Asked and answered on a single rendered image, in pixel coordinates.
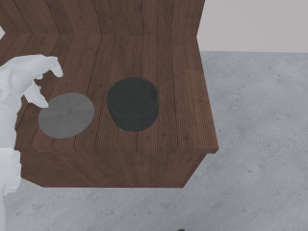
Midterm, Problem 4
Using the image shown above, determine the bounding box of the table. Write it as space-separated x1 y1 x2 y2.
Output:
0 0 219 189

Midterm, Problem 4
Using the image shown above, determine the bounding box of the lid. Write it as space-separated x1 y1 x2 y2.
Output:
38 92 94 139

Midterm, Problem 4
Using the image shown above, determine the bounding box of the knob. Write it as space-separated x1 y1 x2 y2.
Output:
56 103 72 117

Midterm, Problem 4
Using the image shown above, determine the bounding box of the left robot upper arm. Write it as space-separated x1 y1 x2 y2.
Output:
0 147 22 231

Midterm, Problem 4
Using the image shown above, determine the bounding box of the robot left hand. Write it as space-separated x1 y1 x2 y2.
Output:
6 54 64 108

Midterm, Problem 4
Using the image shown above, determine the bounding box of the pot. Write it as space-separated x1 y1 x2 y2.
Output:
106 77 160 132

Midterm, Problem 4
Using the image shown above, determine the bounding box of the robot left forearm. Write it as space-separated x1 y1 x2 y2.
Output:
0 63 33 149

